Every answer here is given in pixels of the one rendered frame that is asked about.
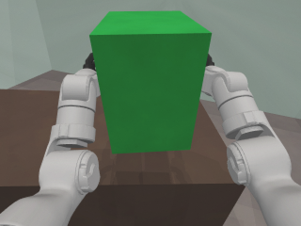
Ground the carton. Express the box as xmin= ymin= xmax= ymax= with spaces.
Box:
xmin=89 ymin=10 xmax=212 ymax=154

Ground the pedestal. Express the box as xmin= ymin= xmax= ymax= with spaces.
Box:
xmin=0 ymin=89 xmax=246 ymax=226

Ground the robot left forearm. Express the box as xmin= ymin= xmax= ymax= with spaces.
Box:
xmin=39 ymin=68 xmax=101 ymax=184

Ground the left robot upper arm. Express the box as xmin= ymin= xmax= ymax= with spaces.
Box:
xmin=0 ymin=150 xmax=101 ymax=226

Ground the robot left hand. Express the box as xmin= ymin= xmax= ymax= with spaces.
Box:
xmin=83 ymin=53 xmax=96 ymax=72

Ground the robot right hand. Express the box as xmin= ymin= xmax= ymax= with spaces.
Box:
xmin=206 ymin=54 xmax=214 ymax=67

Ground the right robot upper arm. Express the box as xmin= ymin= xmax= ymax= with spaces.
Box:
xmin=227 ymin=135 xmax=301 ymax=226

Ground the robot right forearm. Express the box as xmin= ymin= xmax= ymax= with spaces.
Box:
xmin=201 ymin=65 xmax=292 ymax=174

